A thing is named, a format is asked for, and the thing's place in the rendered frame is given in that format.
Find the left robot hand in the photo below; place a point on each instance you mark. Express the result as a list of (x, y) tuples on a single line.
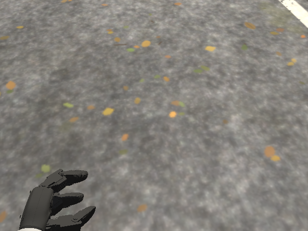
[(45, 201)]

